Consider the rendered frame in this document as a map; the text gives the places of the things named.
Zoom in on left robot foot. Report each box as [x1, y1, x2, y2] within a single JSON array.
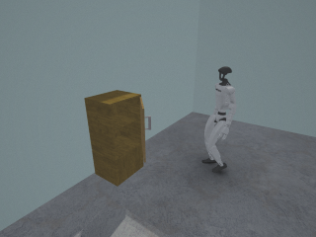
[[211, 162, 227, 173]]

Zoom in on handle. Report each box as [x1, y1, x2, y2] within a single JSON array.
[[144, 116, 151, 130]]

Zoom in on left robot upper arm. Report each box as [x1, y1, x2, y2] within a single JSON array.
[[225, 86, 237, 110]]

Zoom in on left robot hand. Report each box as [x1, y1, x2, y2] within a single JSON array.
[[217, 126, 229, 141]]

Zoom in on robot right thigh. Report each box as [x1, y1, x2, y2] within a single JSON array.
[[204, 114, 217, 143]]

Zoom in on cupboard door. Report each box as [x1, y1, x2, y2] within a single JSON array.
[[139, 97, 146, 163]]

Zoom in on left robot forearm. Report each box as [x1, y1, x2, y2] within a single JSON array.
[[224, 105, 237, 127]]

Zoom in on right robot forearm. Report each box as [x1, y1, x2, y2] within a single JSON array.
[[213, 105, 218, 114]]

